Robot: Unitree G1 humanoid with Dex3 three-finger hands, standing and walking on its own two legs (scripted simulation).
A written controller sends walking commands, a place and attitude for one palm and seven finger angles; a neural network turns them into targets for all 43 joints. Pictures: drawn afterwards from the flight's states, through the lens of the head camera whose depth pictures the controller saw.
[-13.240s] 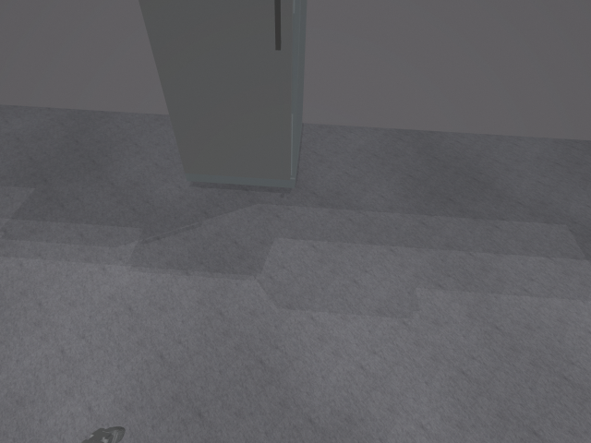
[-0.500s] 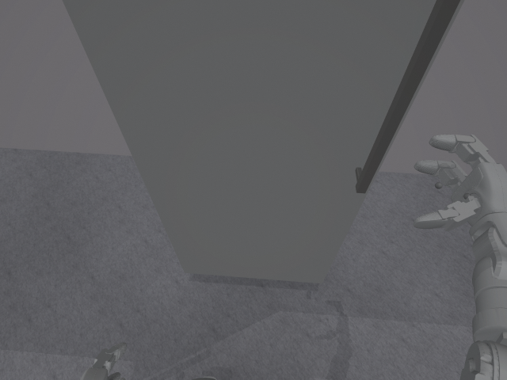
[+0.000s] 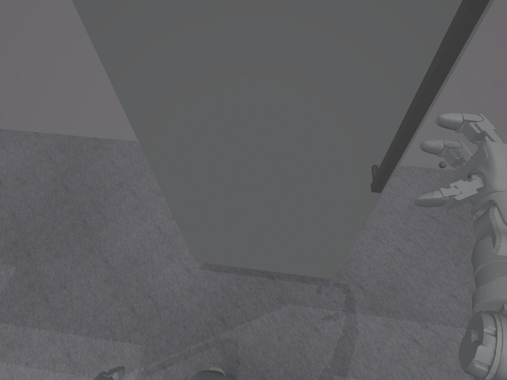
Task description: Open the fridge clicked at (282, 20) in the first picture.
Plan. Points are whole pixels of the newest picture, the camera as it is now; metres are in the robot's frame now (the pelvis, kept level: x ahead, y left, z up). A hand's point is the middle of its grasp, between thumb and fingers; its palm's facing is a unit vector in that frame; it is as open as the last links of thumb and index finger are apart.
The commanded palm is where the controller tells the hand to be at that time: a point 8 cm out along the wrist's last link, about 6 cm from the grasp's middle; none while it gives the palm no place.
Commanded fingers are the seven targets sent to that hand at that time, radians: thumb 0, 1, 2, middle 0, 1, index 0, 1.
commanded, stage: move the hooked fingers beside the handle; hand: right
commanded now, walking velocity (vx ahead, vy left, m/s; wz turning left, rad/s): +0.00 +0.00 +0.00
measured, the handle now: (429, 72) +0.49 -0.16 +0.22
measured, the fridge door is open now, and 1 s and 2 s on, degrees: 0 0 0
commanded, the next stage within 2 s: feel for the door with the fingertips in 0.62 s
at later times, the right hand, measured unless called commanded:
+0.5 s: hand (438, 170) +0.43 -0.21 +0.11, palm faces -0.01 +1.00 +0.01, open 14.0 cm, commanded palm +0.40 -0.26 +0.11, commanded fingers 0.00 0.50 -0.30 0.30 1.20 0.30 1.20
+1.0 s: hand (423, 169) +0.43 -0.19 +0.11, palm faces -0.02 +1.00 +0.02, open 14.0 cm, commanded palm +0.40 -0.24 +0.11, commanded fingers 0.00 0.50 -0.30 0.30 1.20 0.30 1.20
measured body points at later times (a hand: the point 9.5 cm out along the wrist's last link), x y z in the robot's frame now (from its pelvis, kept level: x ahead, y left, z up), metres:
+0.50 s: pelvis +0.00 +0.00 +0.00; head +0.05 -0.01 +0.45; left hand +0.10 +0.26 -0.10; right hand +0.42 -0.27 +0.11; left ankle +0.02 +0.13 -0.71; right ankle -0.03 -0.10 -0.71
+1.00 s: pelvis +0.00 +0.01 +0.00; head +0.05 +0.00 +0.45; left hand +0.06 +0.28 -0.11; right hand +0.42 -0.25 +0.11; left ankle +0.02 +0.13 -0.71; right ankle -0.03 -0.10 -0.71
